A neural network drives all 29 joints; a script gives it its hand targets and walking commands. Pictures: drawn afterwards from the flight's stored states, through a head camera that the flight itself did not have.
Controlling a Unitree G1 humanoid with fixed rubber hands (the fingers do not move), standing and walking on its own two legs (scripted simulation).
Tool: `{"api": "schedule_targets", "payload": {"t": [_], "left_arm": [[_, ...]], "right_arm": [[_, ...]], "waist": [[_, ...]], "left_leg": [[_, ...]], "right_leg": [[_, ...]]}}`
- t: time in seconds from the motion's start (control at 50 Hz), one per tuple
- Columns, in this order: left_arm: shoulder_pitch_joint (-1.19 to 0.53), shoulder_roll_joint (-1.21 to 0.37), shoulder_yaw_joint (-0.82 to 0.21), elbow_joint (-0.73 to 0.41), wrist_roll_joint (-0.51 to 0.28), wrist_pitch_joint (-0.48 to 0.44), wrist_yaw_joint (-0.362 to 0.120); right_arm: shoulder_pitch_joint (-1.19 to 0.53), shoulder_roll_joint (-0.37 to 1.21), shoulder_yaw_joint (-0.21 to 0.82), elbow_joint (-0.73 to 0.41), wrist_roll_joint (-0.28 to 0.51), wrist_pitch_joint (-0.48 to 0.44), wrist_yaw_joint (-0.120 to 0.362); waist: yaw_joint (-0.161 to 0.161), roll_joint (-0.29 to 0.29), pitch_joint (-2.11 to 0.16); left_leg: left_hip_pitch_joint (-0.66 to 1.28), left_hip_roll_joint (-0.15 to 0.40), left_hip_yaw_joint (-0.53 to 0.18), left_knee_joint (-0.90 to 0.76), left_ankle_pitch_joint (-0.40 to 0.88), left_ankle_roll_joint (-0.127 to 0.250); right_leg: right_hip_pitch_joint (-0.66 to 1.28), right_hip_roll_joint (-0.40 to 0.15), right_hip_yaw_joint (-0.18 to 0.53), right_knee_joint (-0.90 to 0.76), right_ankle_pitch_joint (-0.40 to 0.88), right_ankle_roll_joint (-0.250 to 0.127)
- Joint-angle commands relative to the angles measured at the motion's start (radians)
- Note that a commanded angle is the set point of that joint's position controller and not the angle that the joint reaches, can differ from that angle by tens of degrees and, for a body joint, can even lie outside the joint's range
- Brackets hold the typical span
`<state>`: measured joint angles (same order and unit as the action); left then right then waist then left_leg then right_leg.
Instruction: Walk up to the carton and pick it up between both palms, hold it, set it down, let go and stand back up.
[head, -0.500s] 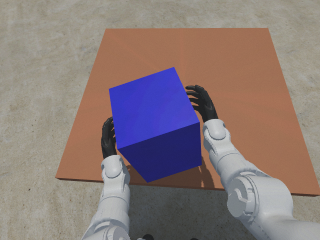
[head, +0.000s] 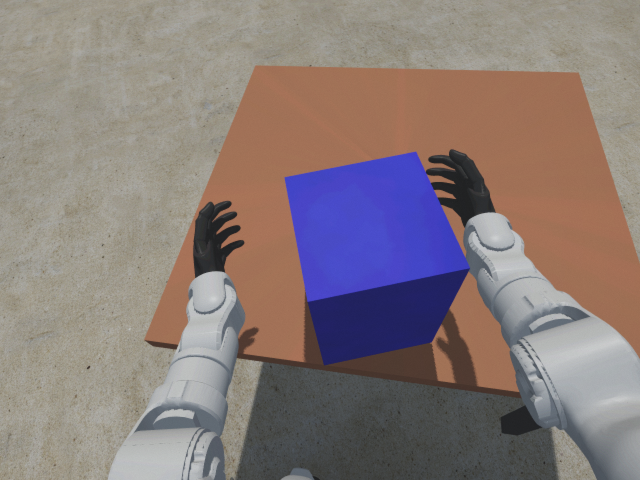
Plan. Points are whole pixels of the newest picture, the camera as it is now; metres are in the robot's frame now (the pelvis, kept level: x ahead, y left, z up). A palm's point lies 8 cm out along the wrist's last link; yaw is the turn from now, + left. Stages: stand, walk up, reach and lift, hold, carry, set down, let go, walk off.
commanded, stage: set down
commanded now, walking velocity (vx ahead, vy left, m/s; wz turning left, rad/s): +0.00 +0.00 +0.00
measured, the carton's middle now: (365, 268) +0.42 +0.05 -0.04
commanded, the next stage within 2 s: none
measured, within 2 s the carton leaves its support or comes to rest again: neither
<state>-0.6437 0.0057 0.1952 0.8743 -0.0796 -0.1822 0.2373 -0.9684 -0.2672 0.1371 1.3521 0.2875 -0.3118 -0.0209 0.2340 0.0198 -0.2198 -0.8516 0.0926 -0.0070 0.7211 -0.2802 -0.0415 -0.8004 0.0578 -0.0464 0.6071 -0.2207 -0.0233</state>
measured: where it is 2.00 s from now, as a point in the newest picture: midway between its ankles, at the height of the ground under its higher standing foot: outside the picture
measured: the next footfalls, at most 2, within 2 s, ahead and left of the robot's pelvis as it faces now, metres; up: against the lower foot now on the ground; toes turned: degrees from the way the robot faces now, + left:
none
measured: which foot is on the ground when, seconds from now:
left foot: down 0.00-1.00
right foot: down 0.00-1.00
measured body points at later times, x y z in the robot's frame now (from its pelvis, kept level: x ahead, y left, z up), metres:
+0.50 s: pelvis +0.00 -0.01 +0.03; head +0.03 -0.01 +0.48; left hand +0.36 +0.24 +0.13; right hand +0.48 -0.09 +0.14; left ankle +0.01 +0.13 -0.71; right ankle +0.02 -0.11 -0.71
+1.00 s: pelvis +0.01 -0.01 +0.03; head +0.07 -0.01 +0.48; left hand +0.37 +0.23 +0.12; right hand +0.49 -0.10 +0.12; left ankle +0.01 +0.13 -0.71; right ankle +0.02 -0.11 -0.71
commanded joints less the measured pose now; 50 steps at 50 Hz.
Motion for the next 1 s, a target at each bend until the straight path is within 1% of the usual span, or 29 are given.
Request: {"api": "schedule_targets", "payload": {"t": [0.0, 0.04, 0.06, 0.1, 0.12, 0.14, 0.16, 0.18, 0.26, 0.28, 0.34, 0.36, 0.38, 0.4, 0.42, 0.44, 0.46, 0.48, 0.5, 0.54, 0.62, 0.68, 0.7, 0.72, 0.76, 0.8, 0.84, 0.94, 0.98], "left_arm": [[-0.422, 0.081, -0.046, -0.275, -0.004, 0.054, -0.02], [-0.417, 0.088, -0.053, -0.329, -0.003, 0.1, -0.019], [-0.398, 0.102, -0.032, -0.352, 0.002, 0.118, -0.019], [-0.378, 0.114, -0.015, -0.373, 0.02, 0.16, -0.022], [-0.391, 0.118, -0.01, -0.383, 0.027, 0.18, -0.025], [-0.402, 0.109, -0.016, -0.412, 0.037, 0.201, -0.024], [-0.399, 0.123, 0.0, -0.404, 0.051, 0.226, -0.025], [-0.419, 0.124, -0.002, -0.419, 0.056, 0.247, -0.027], [-0.401, 0.109, -0.01, -0.447, 0.071, 0.329, -0.029], [-0.386, 0.108, -0.008, -0.458, 0.071, 0.342, -0.03], [-0.356, 0.105, -0.018, -0.48, 0.078, 0.378, -0.034], [-0.351, 0.119, -0.015, -0.474, 0.077, 0.389, -0.036], [-0.367, 0.124, -0.022, -0.483, 0.075, 0.397, -0.037], [-0.351, 0.138, -0.016, -0.48, 0.08, 0.402, -0.035], [-0.376, 0.146, -0.012, -0.49, 0.08, 0.406, -0.03], [-0.412, 0.147, -0.024, -0.512, 0.074, 0.406, -0.023], [-0.411, 0.152, -0.023, -0.499, 0.073, 0.411, -0.015], [-0.421, 0.15, -0.038, -0.519, 0.057, 0.41, -0.007], [-0.428, 0.151, -0.043, -0.509, 0.047, 0.41, -0.001], [-0.434, 0.16, -0.043, -0.501, 0.044, 0.414, 0.01], [-0.452, 0.149, -0.063, -0.548, 0.021, 0.417, 0.015], [-0.419, 0.145, -0.064, -0.554, 0.022, 0.425, 0.021], [-0.4, 0.132, -0.072, -0.574, 0.019, 0.427, 0.022], [-0.37, 0.136, -0.058, -0.581, 0.024, 0.428, 0.021], [-0.359, 0.129, -0.056, -0.603, 0.025, 0.433, 0.021], [-0.35, 0.118, -0.059, -0.63, 0.032, 0.443, 0.018], [-0.328, 0.11, -0.054, -0.676, 0.028, 0.449, 0.016], [-0.225, 0.069, -0.064, -0.751, 0.055, 0.473, 0.001], [-0.176, 0.06, -0.058, -0.778, 0.065, 0.473, -0.01]], "right_arm": [[-0.495, -0.14, -0.023, -0.242, 0.026, 0.026, 0.036], [-0.48, -0.159, -0.043, -0.265, 0.024, 0.058, 0.045], [-0.475, -0.146, -0.029, -0.297, 0.024, 0.075, 0.048], [-0.457, -0.149, -0.038, -0.318, 0.021, 0.11, 0.05], [-0.462, -0.151, -0.052, -0.324, 0.011, 0.126, 0.048], [-0.45, -0.163, -0.074, -0.312, 0.002, 0.142, 0.048], [-0.462, -0.156, -0.061, -0.323, 0.004, 0.161, 0.048], [-0.455, -0.157, -0.084, -0.304, -0.007, 0.18, 0.046], [-0.432, -0.16, -0.097, -0.307, -0.008, 0.239, 0.04], [-0.417, -0.151, -0.093, -0.317, -0.014, 0.25, 0.038], [-0.381, -0.151, -0.088, -0.345, -0.014, 0.274, 0.03], [-0.387, -0.146, -0.073, -0.359, -0.009, 0.284, 0.028], [-0.384, -0.15, -0.082, -0.373, -0.011, 0.292, 0.027], [-0.381, -0.148, -0.08, -0.404, -0.019, 0.295, 0.025], [-0.393, -0.139, -0.08, -0.41, -0.014, 0.303, 0.022], [-0.405, -0.145, -0.103, -0.423, -0.02, 0.305, 0.02], [-0.411, -0.134, -0.085, -0.435, -0.012, 0.316, 0.022], [-0.412, -0.143, -0.097, -0.454, -0.011, 0.319, 0.024], [-0.416, -0.129, -0.084, -0.465, -0.002, 0.326, 0.027], [-0.409, -0.139, -0.083, -0.476, 0.0, 0.336, 0.03], [-0.412, -0.154, -0.102, -0.498, 0.005, 0.345, 0.029], [-0.405, -0.154, -0.1, -0.513, 0.004, 0.351, 0.023], [-0.381, -0.159, -0.11, -0.514, 0.002, 0.351, 0.023], [-0.365, -0.157, -0.101, -0.534, 0.001, 0.351, 0.021], [-0.365, -0.163, -0.109, -0.555, -0.005, 0.35, 0.022], [-0.351, -0.174, -0.127, -0.57, -0.014, 0.351, 0.023], [-0.34, -0.164, -0.126, -0.617, -0.014, 0.346, 0.02], [-0.274, -0.186, -0.131, -0.639, -0.012, 0.328, 0.017], [-0.236, -0.184, -0.122, -0.669, -0.009, 0.313, 0.017]], "waist": [[-0.006, -0.079, -0.704], [-0.016, -0.074, -0.7], [0.01, -0.1, -0.701], [0.009, -0.116, -0.667], [0.004, -0.116, -0.641], [-0.013, -0.089, -0.626], [0.006, -0.101, -0.591], [-0.012, -0.09, -0.554], [-0.03, -0.069, -0.461], [-0.031, -0.082, -0.454], [-0.045, -0.079, -0.418], [-0.034, -0.087, -0.393], [-0.048, -0.078, -0.374], [-0.039, -0.083, -0.367], [-0.032, -0.069, -0.343], [-0.048, -0.053, -0.357], [-0.028, -0.06, -0.348], [-0.042, -0.051, -0.359], [-0.033, -0.06, -0.357], [-0.033, -0.048, -0.357], [-0.043, -0.034, -0.409], [-0.042, -0.05, -0.428], [-0.056, -0.05, -0.439], [-0.045, -0.072, -0.445], [-0.051, -0.086, -0.455], [-0.061, -0.074, -0.466], [-0.059, -0.091, -0.492], [-0.075, -0.065, -0.485], [-0.075, -0.075, -0.472]], "left_leg": [[0.397, -0.081, 0.081, -0.066, 0.526, -0.063], [0.435, -0.078, 0.076, -0.098, 0.522, -0.06], [0.431, -0.081, 0.083, -0.109, 0.529, -0.051], [0.426, -0.084, 0.087, -0.151, 0.511, -0.04], [0.414, -0.087, 0.09, -0.165, 0.496, -0.037], [0.434, -0.086, 0.086, -0.189, 0.488, -0.039], [0.436, -0.087, 0.089, -0.201, 0.48, -0.031], [0.44, -0.087, 0.087, -0.219, 0.461, -0.031], [0.507, -0.088, 0.079, -0.26, 0.456, -0.031], [0.516, -0.089, 0.081, -0.265, 0.459, -0.028], [0.551, -0.094, 0.08, -0.29, 0.469, -0.026], [0.545, -0.099, 0.081, -0.3, 0.456, -0.022], [0.537, -0.102, 0.082, -0.312, 0.431, -0.019], [0.524, -0.105, 0.086, -0.318, 0.407, -0.014], [0.506, -0.107, 0.087, -0.326, 0.393, -0.012], [0.506, -0.106, 0.086, -0.33, 0.374, -0.015], [0.505, -0.107, 0.087, -0.336, 0.352, -0.01], [0.507, -0.106, 0.082, -0.339, 0.338, -0.012], [0.504, -0.105, 0.082, -0.34, 0.325, -0.008], [0.496, -0.104, 0.08, -0.342, 0.311, -0.009], [0.518, -0.103, 0.075, -0.329, 0.346, -0.018], [0.519, -0.103, 0.069, -0.322, 0.385, -0.019], [0.53, -0.102, 0.066, -0.32, 0.394, -0.021], [0.532, -0.107, 0.069, -0.316, 0.408, -0.015], [0.54, -0.106, 0.063, -0.314, 0.43, -0.014], [0.555, -0.104, 0.061, -0.31, 0.446, -0.019], [0.568, -0.106, 0.061, -0.302, 0.489, -0.018], [0.632, -0.105, 0.049, -0.281, 0.608, -0.041], [0.645, -0.109, 0.047, -0.278, 0.645, -0.041]], "right_leg": [[0.463, 0.051, 0.004, -0.064, 0.254, 0.012], [0.488, 0.049, 0.002, -0.094, 0.248, 0.014], [0.534, 0.047, 0.007, -0.101, 0.273, 0.021], [0.602, 0.04, 0.018, -0.121, 0.287, 0.031], [0.625, 0.033, 0.025, -0.13, 0.29, 0.034], [0.634, 0.033, 0.023, -0.138, 0.285, 0.033], [0.653, 0.027, 0.028, -0.151, 0.276, 0.036], [0.66, 0.023, 0.033, -0.163, 0.266, 0.036], [0.7, 0.02, 0.034, -0.203, 0.262, 0.037], [0.718, 0.019, 0.036, -0.211, 0.276, 0.042], [0.752, 0.014, 0.037, -0.234, 0.287, 0.047], [0.765, 0.013, 0.04, -0.24, 0.271, 0.049], [0.77, 0.009, 0.044, -0.246, 0.249, 0.05], [0.774, 0.006, 0.048, -0.249, 0.23, 0.055], [0.782, 0.0, 0.052, -0.25, 0.212, 0.054], [0.771, 0.001, 0.051, -0.252, 0.193, 0.053], [0.773, 0.001, 0.051, -0.25, 0.169, 0.054], [0.757, 0.002, 0.05, -0.25, 0.152, 0.052], [0.751, -0.001, 0.052, -0.252, 0.142, 0.051], [0.744, -0.004, 0.054, -0.246, 0.131, 0.049], [0.735, -0.003, 0.054, -0.246, 0.154, 0.046], [0.756, 0.0, 0.055, -0.242, 0.186, 0.048], [0.748, 0.003, 0.054, -0.245, 0.192, 0.048], [0.762, 0.004, 0.055, -0.245, 0.21, 0.05], [0.766, 0.008, 0.051, -0.244, 0.227, 0.049], [0.767, 0.009, 0.048, -0.245, 0.239, 0.045], [0.781, 0.011, 0.05, -0.242, 0.288, 0.047], [0.802, 0.021, 0.036, -0.24, 0.421, 0.042], [0.83, 0.022, 0.035, -0.238, 0.489, 0.044]]}}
